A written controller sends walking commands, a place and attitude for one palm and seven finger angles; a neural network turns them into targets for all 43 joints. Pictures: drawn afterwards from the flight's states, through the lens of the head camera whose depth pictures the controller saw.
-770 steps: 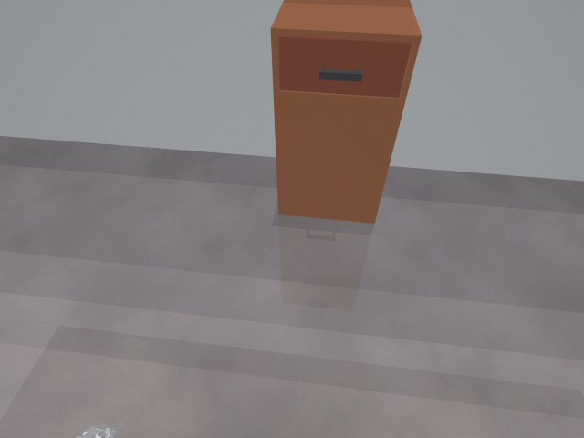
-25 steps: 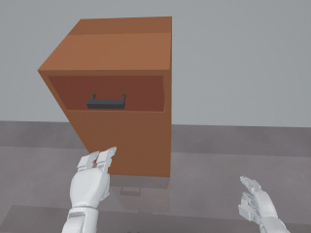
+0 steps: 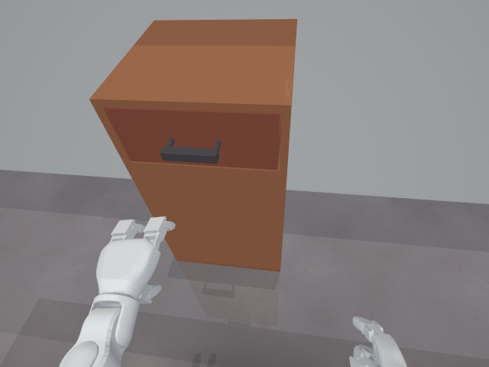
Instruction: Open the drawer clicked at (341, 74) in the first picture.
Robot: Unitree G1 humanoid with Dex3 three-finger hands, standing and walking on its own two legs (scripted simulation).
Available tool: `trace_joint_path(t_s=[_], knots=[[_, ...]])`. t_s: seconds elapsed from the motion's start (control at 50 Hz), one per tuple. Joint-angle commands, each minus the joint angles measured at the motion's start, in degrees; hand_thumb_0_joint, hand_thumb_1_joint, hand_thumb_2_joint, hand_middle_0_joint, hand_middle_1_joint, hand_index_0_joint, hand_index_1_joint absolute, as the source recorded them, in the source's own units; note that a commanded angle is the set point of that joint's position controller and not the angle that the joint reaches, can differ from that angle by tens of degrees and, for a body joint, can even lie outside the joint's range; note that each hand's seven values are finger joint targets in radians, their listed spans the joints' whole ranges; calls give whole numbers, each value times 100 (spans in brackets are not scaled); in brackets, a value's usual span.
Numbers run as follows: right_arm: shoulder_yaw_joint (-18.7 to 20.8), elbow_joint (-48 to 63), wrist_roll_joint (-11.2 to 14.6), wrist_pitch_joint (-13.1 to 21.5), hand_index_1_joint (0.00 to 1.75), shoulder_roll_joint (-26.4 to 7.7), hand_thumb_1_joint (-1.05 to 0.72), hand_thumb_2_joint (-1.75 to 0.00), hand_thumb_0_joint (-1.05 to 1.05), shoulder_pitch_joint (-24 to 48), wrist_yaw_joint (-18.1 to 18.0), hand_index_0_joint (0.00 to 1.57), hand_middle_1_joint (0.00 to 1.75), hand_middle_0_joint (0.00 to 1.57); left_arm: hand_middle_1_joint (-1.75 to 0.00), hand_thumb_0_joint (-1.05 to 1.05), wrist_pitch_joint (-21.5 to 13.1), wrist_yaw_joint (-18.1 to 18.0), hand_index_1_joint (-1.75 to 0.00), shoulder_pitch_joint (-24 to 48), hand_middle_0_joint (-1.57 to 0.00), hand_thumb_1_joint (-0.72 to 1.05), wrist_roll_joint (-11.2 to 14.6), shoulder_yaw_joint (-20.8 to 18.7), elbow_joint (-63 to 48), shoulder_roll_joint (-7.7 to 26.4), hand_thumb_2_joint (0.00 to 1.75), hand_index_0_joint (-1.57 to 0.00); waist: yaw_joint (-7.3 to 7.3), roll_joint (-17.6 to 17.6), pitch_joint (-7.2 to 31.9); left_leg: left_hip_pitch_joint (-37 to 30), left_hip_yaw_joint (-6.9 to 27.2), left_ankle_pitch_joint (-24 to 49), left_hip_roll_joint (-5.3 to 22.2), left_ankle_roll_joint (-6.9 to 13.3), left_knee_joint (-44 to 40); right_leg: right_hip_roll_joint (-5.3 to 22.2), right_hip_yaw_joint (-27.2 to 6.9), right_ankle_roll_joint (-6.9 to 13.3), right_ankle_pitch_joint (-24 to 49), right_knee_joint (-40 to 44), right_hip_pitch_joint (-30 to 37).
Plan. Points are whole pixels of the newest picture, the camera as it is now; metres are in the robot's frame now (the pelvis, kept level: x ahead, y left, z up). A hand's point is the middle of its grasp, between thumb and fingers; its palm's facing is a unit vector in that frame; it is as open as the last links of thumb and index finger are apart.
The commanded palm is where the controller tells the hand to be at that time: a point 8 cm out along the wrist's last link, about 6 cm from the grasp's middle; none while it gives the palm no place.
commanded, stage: raise the hand with hooked fingers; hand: left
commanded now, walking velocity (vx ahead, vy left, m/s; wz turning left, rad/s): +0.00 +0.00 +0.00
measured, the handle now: (192, 148) +0.58 +0.20 -0.02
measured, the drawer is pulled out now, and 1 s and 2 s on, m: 0.00 0.00 0.00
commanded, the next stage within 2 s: move the hooked fingers above the handle in 1.04 s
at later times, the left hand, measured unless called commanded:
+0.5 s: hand (116, 217) +0.32 +0.25 +0.08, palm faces +0.05 -0.08 -1.00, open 13.6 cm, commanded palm +0.29 +0.26 +0.14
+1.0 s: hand (112, 204) +0.33 +0.26 +0.09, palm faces +0.02 -0.09 -1.00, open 13.8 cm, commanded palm +0.31 +0.26 +0.15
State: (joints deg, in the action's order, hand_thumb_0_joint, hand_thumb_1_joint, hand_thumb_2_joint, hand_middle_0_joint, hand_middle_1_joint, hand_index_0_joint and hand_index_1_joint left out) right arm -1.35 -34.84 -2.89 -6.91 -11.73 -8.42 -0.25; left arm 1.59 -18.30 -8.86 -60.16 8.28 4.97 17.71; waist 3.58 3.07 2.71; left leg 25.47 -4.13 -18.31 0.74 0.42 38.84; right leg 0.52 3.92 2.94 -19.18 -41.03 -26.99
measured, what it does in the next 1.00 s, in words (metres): stands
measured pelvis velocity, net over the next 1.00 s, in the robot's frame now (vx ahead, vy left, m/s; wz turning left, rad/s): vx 0.03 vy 0.02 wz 0.01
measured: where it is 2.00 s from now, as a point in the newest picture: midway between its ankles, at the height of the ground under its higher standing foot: outside the picture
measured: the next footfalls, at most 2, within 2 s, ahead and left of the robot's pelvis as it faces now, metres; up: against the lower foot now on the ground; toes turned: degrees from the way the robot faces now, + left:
none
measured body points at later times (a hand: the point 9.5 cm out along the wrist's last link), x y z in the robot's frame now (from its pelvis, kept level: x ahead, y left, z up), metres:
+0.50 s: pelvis +0.03 +0.02 +0.02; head +0.05 -0.01 +0.46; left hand +0.31 +0.25 +0.13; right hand +0.24 -0.19 -0.09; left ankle +0.02 +0.12 -0.72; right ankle +0.02 -0.09 -0.72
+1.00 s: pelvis +0.03 +0.02 +0.02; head +0.07 -0.01 +0.47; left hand +0.33 +0.26 +0.15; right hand +0.21 -0.21 -0.10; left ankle +0.02 +0.12 -0.72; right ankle +0.02 -0.09 -0.72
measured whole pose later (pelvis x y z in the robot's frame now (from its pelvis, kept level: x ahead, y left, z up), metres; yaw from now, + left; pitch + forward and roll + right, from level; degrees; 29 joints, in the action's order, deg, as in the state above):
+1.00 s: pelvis +0.03 +0.02 +0.02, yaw +1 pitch +4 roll +0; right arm 1.2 -36.3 -0.6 -8.8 -15.7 -8.2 -0.5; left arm -3.5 -5.2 2.9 -53.1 1.4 3.0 27.2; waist 4.5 4.3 0.3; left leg 16.3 -3.6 -15.3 -0.6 1.8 27.4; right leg 1.0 4.2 1.1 -15.5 -28.2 -16.9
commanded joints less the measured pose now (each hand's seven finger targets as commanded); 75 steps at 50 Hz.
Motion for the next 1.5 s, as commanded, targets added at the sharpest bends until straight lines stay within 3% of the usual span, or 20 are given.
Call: trace_joint_path(t_s=[0.0,0.04,0.12,0.22,0.28,0.32,0.38,0.44,0.62,0.72,0.8,0.86,0.96,1.04,1.12,1.2,1.28,1.34,1.4,1.48], knots=[[336,1022,36,286,30,-632,-90,-90,0,956,-104,20,30,20,-96,0,-52,-346,-96,1040,-27,-13,10,-866,-1234,1084,46,-27,139,-490,1149,-312,312,643,-321,147,-596,6,-707,-35,574,957,920],[383,984,60,310,30,-669,-90,-90,0,918,-108,20,30,20,-99,0,-34,-402,-99,1104,-28,-17,50,-853,-1350,1066,44,-28,120,-243,1285,-522,310,819,-301,147,-635,-9,-620,-16,799,919,938],[442,906,113,333,30,-746,-90,-90,0,892,-111,20,30,20,-105,0,63,-313,-105,1290,-28,-27,164,-769,-1339,1053,40,-28,62,-225,1254,-802,337,1055,-251,154,-753,-41,-492,-22,1003,957,927],[424,869,179,297,30,-792,-90,-90,0,910,-124,20,30,20,-112,0,225,47,-112,1470,-29,-38,248,-721,-1261,1140,35,-29,72,-317,1055,-981,365,1252,-216,137,-969,-66,-388,-33,1147,1076,1059],[394,870,204,266,30,-803,-90,-90,0,921,-133,20,30,20,-117,0,268,264,-117,1821,-30,-45,255,-768,-1329,1271,32,-30,86,-122,1052,-1148,413,1447,-195,120,-1098,-90,-325,-8,1242,1125,1180],[372,840,203,235,30,-796,-90,-90,0,887,-139,20,30,20,-120,0,264,391,-120,1889,-30,-50,251,-873,-1261,1421,30,-30,106,-292,1068,-1239,370,1573,-201,125,-1146,-91,-339,-34,1415,1200,1323],[334,838,212,199,30,-811,-90,-90,0,929,-157,20,30,20,-120,0,231,564,-120,2231,-30,-50,284,-994,-1327,1608,30,-30,104,-102,1133,-1354,394,1813,-198,107,-1220,-107,-324,-18,1605,1255,1495],[310,797,224,170,30,-797,-90,-90,0,890,-162,20,30,20,-120,0,193,741,-120,2410,-30,-50,355,-1021,-1263,1681,30,-30,80,-268,1129,-1463,386,2123,-196,112,-1250,-108,-299,-42,1925,1321,1623],[292,721,241,69,30,-857,-90,-90,0,802,-178,20,30,20,-120,0,-20,1315,-120,3152,-30,-50,603,-1247,-1165,2157,30,-30,37,-144,1346,-1749,418,2679,-200,115,-1320,-100,-254,-71,2387,1481,1932],[352,776,248,28,30,-920,-90,-90,0,716,-87,20,30,20,-120,0,-237,1583,-120,2544,-30,-50,816,-1230,-1112,1987,30,-30,96,-339,1236,-1614,404,2958,-184,115,-1329,-88,-237,-99,2653,1488,1978],[379,791,213,40,30,-928,-90,-90,0,662,-43,20,30,20,-120,0,-478,1440,-120,2564,-30,-50,800,-1444,-1432,2146,30,-30,148,-186,1490,-1623,428,2979,-200,106,-1281,-70,-257,-86,2655,1430,2005],[409,774,237,36,30,-924,-90,-90,0,653,-59,20,30,20,-120,0,-575,1229,-120,2642,-30,-50,768,-1516,-1386,2171,30,-30,131,-198,1329,-1490,401,2645,-221,101,-1293,-78,-259,-78,2420,1437,1839],[462,730,255,67,30,-918,-90,-90,0,640,-81,20,30,20,-120,0,-550,906,-120,2734,-30,-50,732,-1584,-1429,2248,30,-30,139,-89,1642,-1510,358,2533,-256,130,-1241,-44,-339,-80,2460,1393,1915],[466,674,276,64,30,-922,-90,-90,0,677,-85,20,30,20,-120,0,-420,857,-120,2742,-30,-50,701,-1422,-1361,2140,30,-30,81,8,1557,-1533,353,2451,-237,118,-1264,-61,-307,-82,2287,1415,1799],[428,681,305,36,30,-925,-90,-90,0,728,-104,20,30,20,-120,0,-281,987,-120,2652,-30,-50,748,-1328,-1081,2078,30,-30,64,-345,1261,-1358,331,2099,-243,147,-1357,-63,-309,-105,2070,1507,1802],[383,611,332,43,30,-923,-90,-90,0,677,-180,20,30,20,-120,0,-284,1103,-120,3496,-30,-50,652,-991,-585,1928,30,-30,-101,-406,984,-1265,304,1537,-253,168,-1391,-73,-301,-118,1472,1613,1445],[397,528,327,93,30,-938,-90,-90,0,488,-256,20,30,20,-120,0,-448,1068,-120,4161,-30,-50,568,-1163,-120,2223,30,-30,-121,-407,1196,-1200,333,1369,-290,179,-1329,-78,-338,-107,1310,1603,1463],[419,474,340,126,30,-901,-90,-90,0,378,-277,20,30,20,-120,0,-583,1007,-120,4701,-30,-50,500,-995,210,2082,30,-30,-149,-175,1326,-1204,305,1411,-302,178,-1273,-70,-335,-93,1341,1525,1355],[468,501,332,145,30,-888,-90,-90,0,287,-256,20,30,20,-120,0,-651,907,-120,4697,-30,-50,477,-1045,309,2099,30,-30,-91,-21,1670,-1265,308,1672,-299,168,-1175,-78,-346,-71,1575,1404,1454],[495,486,360,96,30,-954,-90,-90,0,190,-222,20,30,20,-120,0,-518,867,-120,4540,-30,-50,486,-1156,902,2089,30,-30,-64,-425,1568,-889,293,1789,-296,161,-1163,-93,-325,-70,1841,1320,1560]])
